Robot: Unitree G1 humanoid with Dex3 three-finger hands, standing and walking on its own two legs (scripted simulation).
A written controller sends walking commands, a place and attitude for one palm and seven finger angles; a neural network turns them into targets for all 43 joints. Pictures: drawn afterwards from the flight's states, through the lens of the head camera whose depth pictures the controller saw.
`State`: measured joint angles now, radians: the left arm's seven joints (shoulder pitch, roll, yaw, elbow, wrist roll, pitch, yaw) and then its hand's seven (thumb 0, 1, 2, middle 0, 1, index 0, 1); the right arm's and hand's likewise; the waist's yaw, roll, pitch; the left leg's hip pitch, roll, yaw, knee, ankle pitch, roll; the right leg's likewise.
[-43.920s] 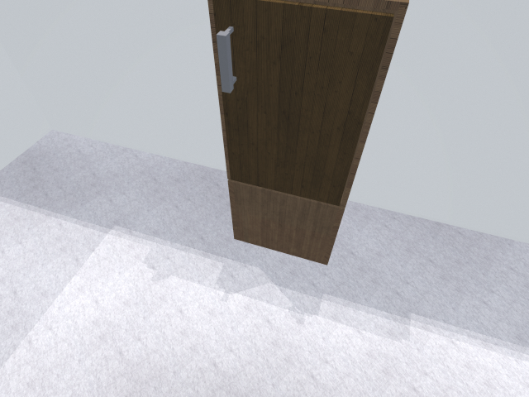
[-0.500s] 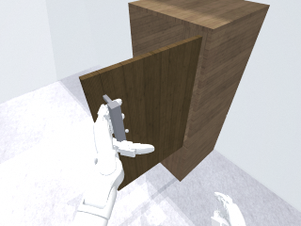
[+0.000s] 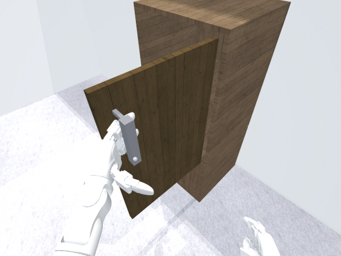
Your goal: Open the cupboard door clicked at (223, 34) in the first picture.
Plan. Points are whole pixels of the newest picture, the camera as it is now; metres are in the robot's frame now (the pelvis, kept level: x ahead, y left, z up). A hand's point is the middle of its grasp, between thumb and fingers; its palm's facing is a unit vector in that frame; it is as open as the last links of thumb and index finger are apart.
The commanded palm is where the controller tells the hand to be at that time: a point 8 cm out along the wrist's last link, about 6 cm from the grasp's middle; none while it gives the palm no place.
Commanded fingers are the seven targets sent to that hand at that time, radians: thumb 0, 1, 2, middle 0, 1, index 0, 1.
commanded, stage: slide the hand sideways off the handle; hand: left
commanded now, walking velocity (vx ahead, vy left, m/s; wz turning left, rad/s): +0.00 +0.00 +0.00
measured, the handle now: (126, 137) +0.35 +0.13 +0.12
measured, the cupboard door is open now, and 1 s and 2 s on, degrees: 87 85 85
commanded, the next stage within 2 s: draw the hand back to the body in 0.72 s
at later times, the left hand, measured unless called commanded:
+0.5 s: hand (101, 178) +0.24 +0.16 +0.11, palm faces +0.03 -1.00 -0.04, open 16.3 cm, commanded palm +0.21 +0.22 +0.12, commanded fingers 0.00 -0.50 0.30 -0.15 -0.30 -0.15 -0.30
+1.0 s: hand (84, 187) +0.22 +0.19 +0.12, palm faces +0.02 -1.00 -0.05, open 16.3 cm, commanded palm +0.19 +0.25 +0.13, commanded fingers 0.00 -0.50 0.30 -0.15 -0.30 -0.15 -0.30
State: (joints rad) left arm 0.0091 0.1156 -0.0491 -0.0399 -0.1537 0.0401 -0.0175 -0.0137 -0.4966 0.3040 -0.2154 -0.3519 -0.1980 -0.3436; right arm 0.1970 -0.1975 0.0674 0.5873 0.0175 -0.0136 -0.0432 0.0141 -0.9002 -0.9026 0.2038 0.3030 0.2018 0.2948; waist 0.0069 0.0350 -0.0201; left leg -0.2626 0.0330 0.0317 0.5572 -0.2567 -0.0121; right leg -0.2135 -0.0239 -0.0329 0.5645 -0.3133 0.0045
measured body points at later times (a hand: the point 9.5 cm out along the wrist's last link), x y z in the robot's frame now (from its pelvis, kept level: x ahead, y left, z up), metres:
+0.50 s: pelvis +0.02 -0.02 +0.00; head +0.01 -0.04 +0.45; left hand +0.24 +0.21 +0.12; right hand +0.22 -0.23 -0.08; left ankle +0.03 +0.13 -0.73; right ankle +0.00 -0.12 -0.73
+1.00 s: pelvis +0.01 +0.00 -0.01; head +0.00 -0.02 +0.44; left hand +0.21 +0.24 +0.12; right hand +0.21 -0.22 -0.07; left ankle +0.03 +0.13 -0.73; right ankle +0.00 -0.12 -0.73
